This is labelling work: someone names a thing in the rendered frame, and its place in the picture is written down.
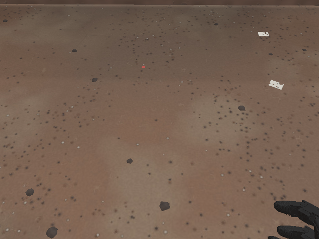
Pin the right robot hand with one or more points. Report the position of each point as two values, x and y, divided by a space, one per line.
306 212

